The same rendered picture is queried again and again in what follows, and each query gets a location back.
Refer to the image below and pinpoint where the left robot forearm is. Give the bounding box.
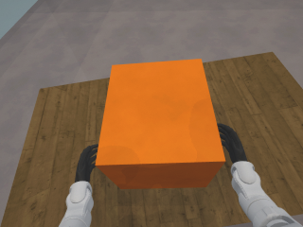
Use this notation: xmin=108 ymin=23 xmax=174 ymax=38
xmin=59 ymin=181 xmax=94 ymax=227

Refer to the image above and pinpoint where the left robot hand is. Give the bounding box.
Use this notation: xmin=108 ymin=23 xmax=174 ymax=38
xmin=75 ymin=144 xmax=98 ymax=183

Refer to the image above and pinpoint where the right robot forearm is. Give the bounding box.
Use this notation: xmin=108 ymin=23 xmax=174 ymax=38
xmin=230 ymin=161 xmax=303 ymax=227

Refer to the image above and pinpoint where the pedestal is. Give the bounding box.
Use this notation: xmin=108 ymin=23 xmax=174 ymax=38
xmin=0 ymin=52 xmax=303 ymax=227

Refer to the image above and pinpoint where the carton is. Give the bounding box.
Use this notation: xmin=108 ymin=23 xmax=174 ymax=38
xmin=95 ymin=59 xmax=226 ymax=189

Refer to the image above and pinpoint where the right robot hand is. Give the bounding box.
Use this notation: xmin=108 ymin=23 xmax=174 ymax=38
xmin=217 ymin=123 xmax=248 ymax=164

